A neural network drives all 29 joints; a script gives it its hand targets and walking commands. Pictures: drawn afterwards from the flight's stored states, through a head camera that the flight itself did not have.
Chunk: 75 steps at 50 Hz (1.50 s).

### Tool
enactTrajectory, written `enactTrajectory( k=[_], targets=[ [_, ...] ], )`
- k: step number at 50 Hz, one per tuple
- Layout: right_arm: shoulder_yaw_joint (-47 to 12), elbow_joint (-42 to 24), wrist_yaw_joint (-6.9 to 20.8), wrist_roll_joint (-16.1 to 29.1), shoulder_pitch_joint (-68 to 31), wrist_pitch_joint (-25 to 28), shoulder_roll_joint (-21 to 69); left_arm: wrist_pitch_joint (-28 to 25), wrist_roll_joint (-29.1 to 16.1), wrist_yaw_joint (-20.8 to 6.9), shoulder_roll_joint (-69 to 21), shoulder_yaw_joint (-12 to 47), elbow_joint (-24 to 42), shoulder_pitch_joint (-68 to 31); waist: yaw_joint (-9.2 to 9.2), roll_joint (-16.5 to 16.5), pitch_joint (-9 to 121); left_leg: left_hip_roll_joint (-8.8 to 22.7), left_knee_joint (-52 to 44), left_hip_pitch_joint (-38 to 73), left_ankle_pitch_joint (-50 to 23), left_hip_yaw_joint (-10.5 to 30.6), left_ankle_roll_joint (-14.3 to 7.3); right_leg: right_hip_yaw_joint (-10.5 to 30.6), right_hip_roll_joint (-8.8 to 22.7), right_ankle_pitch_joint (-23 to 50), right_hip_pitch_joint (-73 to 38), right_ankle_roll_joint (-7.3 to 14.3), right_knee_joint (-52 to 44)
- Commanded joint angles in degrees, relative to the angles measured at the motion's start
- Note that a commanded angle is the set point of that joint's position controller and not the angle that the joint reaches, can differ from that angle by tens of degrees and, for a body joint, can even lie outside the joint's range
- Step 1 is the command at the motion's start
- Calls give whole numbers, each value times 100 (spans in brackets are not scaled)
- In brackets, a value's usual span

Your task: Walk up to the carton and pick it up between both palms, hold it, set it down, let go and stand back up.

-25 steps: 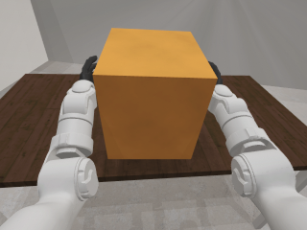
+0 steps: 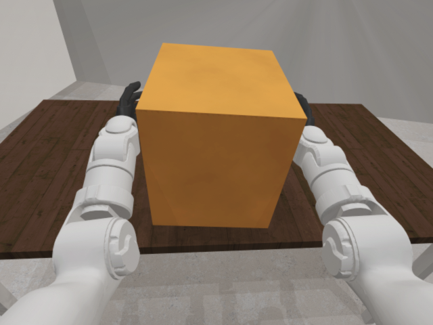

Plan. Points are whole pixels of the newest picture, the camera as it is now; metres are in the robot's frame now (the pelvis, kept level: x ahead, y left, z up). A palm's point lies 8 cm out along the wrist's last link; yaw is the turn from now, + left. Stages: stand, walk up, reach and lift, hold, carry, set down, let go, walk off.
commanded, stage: set down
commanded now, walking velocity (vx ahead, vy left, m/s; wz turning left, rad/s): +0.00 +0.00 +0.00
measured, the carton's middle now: (214, 134) +0.46 +0.02 +0.18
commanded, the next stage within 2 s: none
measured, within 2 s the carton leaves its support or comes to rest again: rests again in 1.66 s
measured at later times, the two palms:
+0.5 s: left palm (130, 141) +0.42 +0.19 +0.18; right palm (293, 148) +0.42 -0.14 +0.17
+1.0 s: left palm (132, 151) +0.43 +0.19 +0.15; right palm (288, 159) +0.43 -0.14 +0.14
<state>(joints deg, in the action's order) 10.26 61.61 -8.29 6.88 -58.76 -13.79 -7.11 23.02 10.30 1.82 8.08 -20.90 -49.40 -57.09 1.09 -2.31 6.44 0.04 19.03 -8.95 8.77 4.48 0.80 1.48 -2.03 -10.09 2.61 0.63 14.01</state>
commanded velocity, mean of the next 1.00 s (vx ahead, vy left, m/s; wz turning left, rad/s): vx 0.00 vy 0.00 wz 0.00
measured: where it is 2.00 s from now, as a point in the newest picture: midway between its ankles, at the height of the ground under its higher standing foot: outside the picture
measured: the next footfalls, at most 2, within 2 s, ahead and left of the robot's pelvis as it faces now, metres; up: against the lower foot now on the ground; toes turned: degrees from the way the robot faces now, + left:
none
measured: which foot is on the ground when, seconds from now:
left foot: down 0.00-1.00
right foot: down 0.00-1.00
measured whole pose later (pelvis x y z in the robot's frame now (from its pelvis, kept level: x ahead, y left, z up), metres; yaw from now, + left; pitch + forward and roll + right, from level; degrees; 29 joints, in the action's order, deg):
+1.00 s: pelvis +0.01 +0.00 +0.00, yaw -1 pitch +3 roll -1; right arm 23.4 55.6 -4.1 -9.3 -49.4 -5.7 -1.0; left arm 13.3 13.8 -0.1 4.6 -24.4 -50.5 -51.6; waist -2.3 -3.4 5.0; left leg 0.8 17.7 -12.4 8.5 0.8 0.6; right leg 0.7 -1.5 -10.2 7.3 0.6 14.2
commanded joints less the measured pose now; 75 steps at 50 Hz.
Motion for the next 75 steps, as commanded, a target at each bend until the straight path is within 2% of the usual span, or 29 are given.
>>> enactTrajectory(
  k=[1, 8, 9, 10, 14, 16, 19, 22, 28, 29, 32, 37, 46, 57, 62, 63, 64, 67, 71, 75],
  targets=[
    [-760, -1833, 680, -5, -5027, 572, 3347, -395, -452, -883, -3609, 1536, 601, -4002, 11, 341, 2400, -198, 120, 1475, -1820, -563, 272, -393, -113, 1766, -247, -299, 10],
    [-600, -1820, 799, -261, -5027, 799, 3352, -598, -477, -816, -3725, 1665, 594, -4118, -28, 551, 2629, -161, 164, 1609, -1986, -620, 373, -449, -104, 1682, -94, -257, 7],
    [-536, -1736, 809, -298, -4971, 802, 3230, -573, -360, -847, -3606, 1448, 163, -3839, -64, 413, 2406, -163, 98, 1523, -1768, -664, 271, -448, -82, 1381, 31, -312, -57],
    [-527, -1761, 817, -347, -4915, 828, 3204, -597, -343, -872, -3555, 1441, 212, -3802, -67, 392, 2435, -160, 69, 1503, -1698, -696, 229, -435, -68, 1347, 19, -330, -67],
    [-497, -1888, 861, -456, -4918, 960, 3270, -734, -325, -853, -3559, 1465, 304, -3839, -144, 455, 2809, -160, 144, 1537, -1999, -762, 269, -477, -88, 1601, -30, -322, 6],
    [-452, -1895, 887, -513, -4864, 1028, 3265, -798, -387, -819, -3630, 1587, 476, -3889, -106, 561, 2938, -144, 206, 1658, -2238, -750, 332, -500, -98, 1731, 7, -295, 32],
    [-406, -1840, 913, -602, -4730, 1075, 3238, -820, -357, -803, -3638, 1581, 398, -3772, -103, 617, 2916, -125, 276, 1745, -2350, -754, 377, -517, -114, 1706, 128, -262, 11],
    [-322, -1800, 943, -715, -4623, 1084, 3207, -820, -282, -829, -3574, 1472, 317, -3658, -126, 544, 2791, -119, 204, 1681, -2239, -782, 352, -536, -102, 1641, 130, -282, -8],
    [-289, -1903, 1010, -890, -4544, 1165, 3289, -913, -184, -857, -3488, 1339, 218, -3563, -245, 419, 2922, -138, 209, 1467, -2318, -855, 317, -525, -75, 1980, -82, -349, 86],
    [-236, -1896, 1016, -950, -4498, 1176, 3257, -924, -177, -864, -3488, 1337, 211, -3538, -210, 430, 2911, -128, 199, 1483, -2307, -854, 328, -541, -80, 1993, -51, -348, 100],
    [-187, -1881, 1042, -1040, -4349, 1232, 3251, -942, -84, -868, -3473, 1284, 229, -3390, -254, 527, 2911, -120, 256, 1564, -2563, -881, 363, -544, -83, 2145, -73, -340, 109],
    [-180, -2005, 1083, -1186, -4206, 1312, 3288, -975, -18, -916, -3428, 1226, 310, -3250, -295, 365, 2981, -122, 247, 1474, -2641, -915, 326, -566, -72, 2330, -215, -376, 171],
    [-119, -2081, 1145, -1445, -3993, 1471, 3326, -1075, 54, -916, -3469, 1210, 330, -3086, -338, 406, 2998, -107, 297, 1528, -2953, -980, 349, -605, -67, 2590, -213, -389, 244],
    [259, -2042, 1255, -1953, -3688, 1598, 3422, -1177, 321, -976, -3366, 927, 179, -2962, -433, 347, 2798, -97, 101, 1335, -2466, -1109, 245, -617, 23, 2106, -178, -415, 179],
    [348, -2108, 1335, -2146, -3617, 1714, 3453, -1282, 401, -950, -3364, 829, 163, -2901, -507, 272, 2866, -78, 104, 1390, -2512, -1160, 213, -641, 19, 1998, -112, -406, 169],
    [385, -2046, 1349, -2197, -3552, 1724, 3486, -1308, 421, -946, -3355, 840, 197, -2928, -489, 285, 2879, -80, 97, 1349, -2480, -1179, 211, -641, 29, 1977, -134, -405, 184],
    [541, -1823, 1367, -2163, -3622, 1805, 3360, -1417, 329, -895, -3447, 1032, 606, -3356, -400, 614, 3104, -19, 118, 1408, -2659, -1108, 387, -707, 17, 1928, -192, -316, 246],
    [587, -1736, 1418, -2277, -3497, 1899, 3327, -1434, 444, -843, -3438, 951, 430, -3107, -411, 491, 2969, 21, 191, 1681, -2781, -1112, 332, -722, 4, 1698, 101, -291, 127],
    [664, -1735, 1409, -2406, -3370, 1888, 3333, -1421, 558, -895, -3316, 743, 220, -2845, -411, 259, 2625, -35, -14, 1135, -2165, -1176, 199, -660, 84, 1825, -304, -379, 190],
    [708, -1783, 1429, -2503, -3288, 1930, 3385, -1490, 632, -914, -3278, 613, 179, -2770, -441, 197, 2568, -54, -98, 941, -1984, -1218, 151, -652, 106, 1935, -491, -413, 244]
  ],
)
